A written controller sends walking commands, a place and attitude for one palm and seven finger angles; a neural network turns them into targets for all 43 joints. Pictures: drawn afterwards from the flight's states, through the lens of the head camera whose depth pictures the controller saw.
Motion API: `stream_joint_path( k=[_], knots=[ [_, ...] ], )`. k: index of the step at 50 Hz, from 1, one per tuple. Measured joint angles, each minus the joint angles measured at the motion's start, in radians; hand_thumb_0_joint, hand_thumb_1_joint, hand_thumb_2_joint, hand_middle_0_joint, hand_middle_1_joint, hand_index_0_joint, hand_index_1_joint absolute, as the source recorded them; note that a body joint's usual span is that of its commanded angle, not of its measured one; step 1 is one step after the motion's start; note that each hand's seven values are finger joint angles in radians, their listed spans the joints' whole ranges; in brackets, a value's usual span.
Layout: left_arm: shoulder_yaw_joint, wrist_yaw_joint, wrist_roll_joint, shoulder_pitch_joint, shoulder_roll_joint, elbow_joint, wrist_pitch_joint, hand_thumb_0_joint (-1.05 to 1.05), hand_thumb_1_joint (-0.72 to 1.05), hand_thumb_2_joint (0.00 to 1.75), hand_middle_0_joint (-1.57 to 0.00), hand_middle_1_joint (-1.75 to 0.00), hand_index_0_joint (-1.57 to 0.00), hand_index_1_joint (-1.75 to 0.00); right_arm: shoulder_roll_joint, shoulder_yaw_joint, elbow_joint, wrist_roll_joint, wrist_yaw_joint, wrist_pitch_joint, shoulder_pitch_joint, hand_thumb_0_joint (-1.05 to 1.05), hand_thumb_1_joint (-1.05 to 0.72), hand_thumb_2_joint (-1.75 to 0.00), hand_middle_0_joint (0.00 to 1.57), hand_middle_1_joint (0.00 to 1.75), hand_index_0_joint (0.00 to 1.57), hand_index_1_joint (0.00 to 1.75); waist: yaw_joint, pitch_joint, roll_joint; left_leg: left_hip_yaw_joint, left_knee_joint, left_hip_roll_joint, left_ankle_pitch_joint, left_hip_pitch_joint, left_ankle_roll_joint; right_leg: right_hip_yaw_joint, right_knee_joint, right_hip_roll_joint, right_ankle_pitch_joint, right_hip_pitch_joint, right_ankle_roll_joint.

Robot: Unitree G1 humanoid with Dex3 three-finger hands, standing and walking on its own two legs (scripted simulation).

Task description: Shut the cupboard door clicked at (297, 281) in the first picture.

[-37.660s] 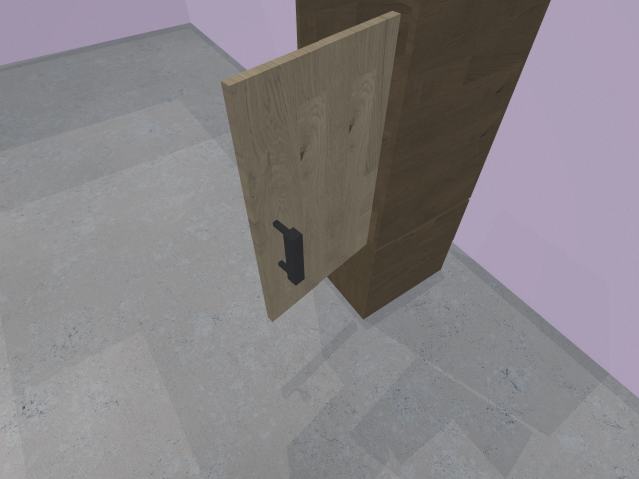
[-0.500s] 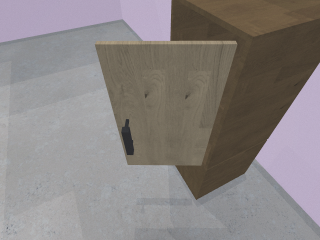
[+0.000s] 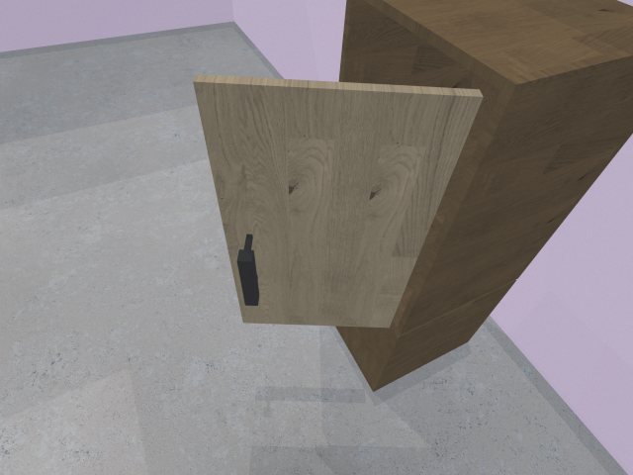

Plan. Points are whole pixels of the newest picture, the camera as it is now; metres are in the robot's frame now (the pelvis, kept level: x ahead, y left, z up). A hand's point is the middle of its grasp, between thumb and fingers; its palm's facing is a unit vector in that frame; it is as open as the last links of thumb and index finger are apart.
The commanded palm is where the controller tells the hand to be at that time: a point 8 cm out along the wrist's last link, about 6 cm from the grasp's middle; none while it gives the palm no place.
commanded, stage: look again from close up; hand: left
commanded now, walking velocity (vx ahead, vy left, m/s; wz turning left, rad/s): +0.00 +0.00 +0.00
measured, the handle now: (250, 270) +0.46 +0.14 -0.09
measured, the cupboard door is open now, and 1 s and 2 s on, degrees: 63 63 63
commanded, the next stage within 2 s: raise the hand and make a fist in 0.28 s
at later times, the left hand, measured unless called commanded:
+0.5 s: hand (162, 469) +0.14 +0.20 -0.09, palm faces +0.22 -0.96 -0.19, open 7.3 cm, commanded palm +0.11 +0.24 -0.07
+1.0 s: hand (190, 446) +0.17 +0.17 -0.07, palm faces +0.06 -1.00 -0.04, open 5.2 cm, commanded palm +0.14 +0.23 -0.07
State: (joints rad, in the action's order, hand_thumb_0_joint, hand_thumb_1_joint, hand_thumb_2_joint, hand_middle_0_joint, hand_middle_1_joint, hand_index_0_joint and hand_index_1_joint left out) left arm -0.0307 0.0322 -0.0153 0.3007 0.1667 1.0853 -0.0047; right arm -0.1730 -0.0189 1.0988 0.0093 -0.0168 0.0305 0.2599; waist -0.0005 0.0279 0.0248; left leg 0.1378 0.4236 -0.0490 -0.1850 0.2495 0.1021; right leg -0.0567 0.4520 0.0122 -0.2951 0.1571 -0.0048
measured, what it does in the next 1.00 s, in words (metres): steps on the spot: right foot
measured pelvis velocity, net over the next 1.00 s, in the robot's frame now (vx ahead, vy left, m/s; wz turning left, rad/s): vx -0.01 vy -0.03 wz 0.12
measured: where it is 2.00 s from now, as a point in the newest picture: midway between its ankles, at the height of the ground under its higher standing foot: outside the picture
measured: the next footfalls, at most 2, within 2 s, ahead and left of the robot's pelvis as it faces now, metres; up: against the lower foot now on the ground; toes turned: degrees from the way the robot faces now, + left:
right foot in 0.58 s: +0.09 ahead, -0.10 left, +0.00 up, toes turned +4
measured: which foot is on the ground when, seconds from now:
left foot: down 0.00-1.00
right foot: down 0.00-0.42, up 0.44-0.56, down 0.58-1.00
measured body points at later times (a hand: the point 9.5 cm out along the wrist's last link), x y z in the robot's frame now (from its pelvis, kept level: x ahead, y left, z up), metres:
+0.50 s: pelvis +0.01 +0.00 -0.01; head +0.03 +0.02 +0.44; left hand +0.13 +0.25 -0.07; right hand +0.08 -0.23 -0.13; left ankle +0.03 +0.05 -0.74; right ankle -0.03 -0.12 -0.70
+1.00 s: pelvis -0.01 -0.03 -0.13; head +0.07 -0.01 +0.32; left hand +0.16 +0.22 -0.07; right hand +0.26 -0.21 -0.18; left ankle +0.03 +0.05 -0.74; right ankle +0.05 -0.10 -0.74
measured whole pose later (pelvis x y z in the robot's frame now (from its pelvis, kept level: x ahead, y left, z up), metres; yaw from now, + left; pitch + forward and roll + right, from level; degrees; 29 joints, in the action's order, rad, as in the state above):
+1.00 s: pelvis -0.01 -0.03 -0.13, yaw +7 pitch +17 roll -4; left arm 0.10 -0.32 0.28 0.43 0.25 -0.05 -0.51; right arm -0.24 -0.03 0.51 -0.03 -0.02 0.26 0.14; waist 0.05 -0.16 -0.02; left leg -0.02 1.36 -0.03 -0.56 1.10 0.06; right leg -0.17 1.28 -0.04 -0.54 1.05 -0.09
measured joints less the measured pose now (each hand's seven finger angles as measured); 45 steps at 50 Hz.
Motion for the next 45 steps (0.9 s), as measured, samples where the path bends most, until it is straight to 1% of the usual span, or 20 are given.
stream_joint_path(
  k=[12,19,20,21,22,24,25,27,29,30,32,33,34,35,36,38,40,41,43,45],
  knots=[
    [0.005,0.003,-0.001,-0.012,0.012,0.015,-0.001,0.0,0.91,0.89,-0.2,-0.3,-0.2,-0.29,0.005,-0.001,0.009,-0.001,-0.005,0.006,-0.044,0.0,-0.91,-0.9,0.2,0.3,0.2,0.29,0.009,0.0,0.009,0.003,-0.012,-0.006,-0.015,-0.024,0.002,0.005,-0.021,0.005,-0.008,-0.027,0.007],
    [0.01,0.004,-0.001,-0.026,0.026,0.014,0.0,0.0,0.91,0.89,-0.2,-0.3,-0.2,-0.29,0.004,-0.002,0.018,-0.001,-0.007,0.006,-0.047,0.0,-0.91,-0.9,0.2,0.3,0.2,0.29,0.009,0.003,0.01,0.004,-0.014,-0.01,-0.023,-0.035,0.005,0.006,-0.029,0.008,-0.013,-0.041,0.011],
    [0.008,0.013,-0.004,-0.027,0.024,0.012,-0.004,0.0,0.91,0.89,-0.2,-0.3,-0.2,-0.29,0.001,-0.003,0.007,-0.002,-0.007,0.002,-0.044,0.0,-0.91,-0.9,0.2,0.3,0.2,0.29,0.005,0.003,0.005,0.0,0.001,-0.007,-0.028,-0.023,0.005,0.002,-0.028,0.006,-0.013,-0.038,0.013],
    [0.061,0.01,0.016,0.017,0.02,-0.159,0.059,0.0,0.91,0.89,-0.2,-0.3,-0.2,-0.29,0.0,-0.005,-0.042,-0.011,-0.013,0.021,-0.028,0.0,-0.91,-0.9,0.2,0.3,0.2,0.29,-0.01,0.019,0.005,-0.008,0.024,-0.007,-0.035,-0.009,0.004,-0.007,0.013,0.007,-0.018,-0.016,0.011],
    [0.069,0.031,0.046,0.073,0.028,-0.371,0.075,0.01,0.91,0.89,-0.2,-0.3,-0.21,-0.3,-0.004,-0.015,-0.098,-0.032,-0.03,0.075,0.002,0.0,-0.91,-0.9,0.2,0.3,0.2,0.29,-0.019,0.033,0.006,-0.018,0.047,-0.009,-0.041,0.004,0.002,-0.006,0.12,0.007,-0.035,0.028,0.006],
    [0.051,0.071,0.103,0.159,0.047,-0.716,0.019,0.01,0.91,0.89,-0.2,-0.3,-0.21,-0.3,-0.015,-0.015,-0.176,-0.049,-0.04,0.183,0.063,0.01,-0.91,-0.9,0.2,0.3,0.2,0.29,-0.03,0.013,0.006,-0.038,0.067,-0.028,-0.047,0.023,-0.006,0.014,0.349,0.009,-0.056,0.128,-0.007],
    [0.045,0.077,0.123,0.163,0.049,-0.822,-0.014,0.01,0.91,0.89,-0.21,-0.31,-0.21,-0.31,-0.023,-0.005,-0.208,-0.048,-0.029,0.218,0.086,0.01,-0.91,-0.9,0.2,0.3,0.2,0.29,-0.038,-0.01,-0.001,-0.054,0.078,-0.039,-0.047,0.043,-0.008,0.015,0.401,0.011,-0.063,0.171,-0.011],
    [0.055,0.048,0.157,0.109,0.034,-0.921,-0.118,0.01,0.92,0.89,-0.22,-0.32,-0.22,-0.32,-0.044,0.014,-0.268,-0.037,0.0,0.26,0.101,0.01,-0.9,-0.9,0.2,0.3,0.2,0.29,-0.057,-0.054,-0.017,-0.082,0.152,-0.055,-0.066,0.123,-0.026,0.005,0.389,0.012,-0.098,0.252,-0.022],
    [0.097,-0.029,0.196,0.047,0.02,-0.94,-0.263,0.01,0.92,0.89,-0.24,-0.34,-0.24,-0.34,-0.059,0.023,-0.331,-0.027,0.029,0.27,0.081,0.01,-0.9,-0.9,0.2,0.3,0.2,0.29,-0.059,-0.097,0.006,-0.064,0.28,-0.07,-0.116,0.241,-0.048,0.017,0.329,0.016,-0.117,0.355,-0.036],
    [0.119,-0.083,0.218,0.024,0.015,-0.933,-0.338,0.0,0.92,0.89,-0.25,-0.36,-0.25,-0.36,-0.069,0.026,-0.361,-0.022,0.039,0.267,0.062,0.01,-0.9,-0.9,0.2,0.3,0.2,0.29,-0.06,-0.118,0.015,-0.051,0.358,-0.069,-0.148,0.305,-0.048,0.029,0.376,0.014,-0.072,0.419,-0.04],
    [0.149,-0.207,0.253,-0.008,0.008,-0.885,-0.473,0.0,0.92,0.89,-0.28,-0.39,-0.28,-0.38,-0.089,0.038,-0.414,-0.016,0.049,0.251,0.016,0.01,-0.9,-0.9,0.2,0.3,0.2,0.29,-0.062,-0.156,0.005,-0.045,0.513,-0.048,-0.218,0.43,-0.049,0.026,0.521,-0.002,-0.099,0.545,-0.039],
    [0.158,-0.263,0.266,-0.012,0.013,-0.862,-0.524,0.0,0.92,0.89,-0.29,-0.4,-0.3,-0.4,-0.094,0.047,-0.442,-0.019,0.051,0.241,-0.005,0.01,-0.9,-0.9,0.2,0.3,0.2,0.29,-0.059,-0.171,0.003,-0.042,0.579,-0.037,-0.247,0.487,-0.05,0.024,0.585,-0.01,-0.129,0.601,-0.04],
    [0.162,-0.309,0.277,-0.007,0.022,-0.851,-0.553,0.0,0.91,0.89,-0.31,-0.42,-0.31,-0.42,-0.099,0.056,-0.474,-0.024,0.052,0.23,-0.025,0.01,-0.9,-0.9,0.2,0.3,0.2,0.29,-0.052,-0.181,0.005,-0.037,0.639,-0.028,-0.271,0.539,-0.044,0.024,0.642,-0.017,-0.157,0.653,-0.043],
    [0.162,-0.344,0.287,0.009,0.031,-0.85,-0.561,0.0,0.91,0.89,-0.32,-0.44,-0.33,-0.43,-0.103,0.064,-0.508,-0.03,0.052,0.22,-0.041,0.01,-0.9,-0.9,0.2,0.3,0.2,0.29,-0.045,-0.187,0.008,-0.034,0.691,-0.021,-0.29,0.584,-0.033,0.023,0.69,-0.023,-0.177,0.699,-0.045],
    [0.161,-0.366,0.296,0.033,0.038,-0.858,-0.553,0.0,0.91,0.89,-0.34,-0.45,-0.35,-0.45,-0.108,0.07,-0.541,-0.036,0.049,0.211,-0.053,0.01,-0.9,-0.9,0.2,0.3,0.2,0.29,-0.036,-0.19,0.01,-0.034,0.736,-0.015,-0.306,0.624,-0.02,0.019,0.732,-0.028,-0.193,0.737,-0.048],
    [0.159,-0.376,0.311,0.096,0.045,-0.889,-0.516,0.0,0.91,0.89,-0.37,-0.49,-0.38,-0.49,-0.115,0.076,-0.595,-0.044,0.037,0.203,-0.069,0.01,-0.9,-0.9,0.2,0.3,0.2,0.29,-0.016,-0.196,0.011,-0.041,0.806,-0.005,-0.333,0.686,-0.008,0.005,0.791,-0.034,-0.218,0.794,-0.057],
    [0.156,-0.349,0.314,0.163,0.049,-0.944,-0.485,0.01,0.91,0.89,-0.41,-0.53,-0.42,-0.53,-0.118,0.076,-0.628,-0.046,0.023,0.205,-0.077,0.01,-0.9,-0.9,0.2,0.3,0.2,0.29,0.007,-0.198,0.007,-0.06,0.853,0.001,-0.352,0.729,-0.011,-0.017,0.822,-0.038,-0.234,0.826,-0.063],
    [0.154,-0.33,0.311,0.191,0.051,-0.978,-0.481,0.01,0.91,0.89,-0.43,-0.55,-0.44,-0.55,-0.118,0.072,-0.635,-0.045,0.017,0.21,-0.08,0.01,-0.9,-0.9,0.2,0.3,0.2,0.29,0.017,-0.195,0.002,-0.073,0.869,0.003,-0.358,0.744,-0.013,-0.031,0.829,-0.039,-0.24,0.833,-0.066],
    [0.146,-0.296,0.304,0.23,0.059,-1.047,-0.498,0.01,0.91,0.9,-0.46,-0.59,-0.47,-0.59,-0.115,0.058,-0.637,-0.041,0.005,0.224,-0.087,0.01,-0.91,-0.9,0.2,0.3,0.2,0.29,0.036,-0.191,-0.008,-0.099,0.892,0.005,-0.366,0.768,-0.02,-0.058,0.832,-0.042,-0.246,0.843,-0.074],
    [0.137,-0.287,0.298,0.231,0.067,-1.102,-0.53,0.02,0.91,0.9,-0.5,-0.63,-0.5,-0.63,-0.108,0.036,-0.625,-0.035,-0.003,0.238,-0.098,0.01,-0.91,-0.9,0.2,0.3,0.2,0.29,0.048,-0.189,-0.019,-0.124,0.909,0.007,-0.369,0.796,-0.028,-0.084,0.831,-0.044,-0.247,0.857,-0.08]
  ],
)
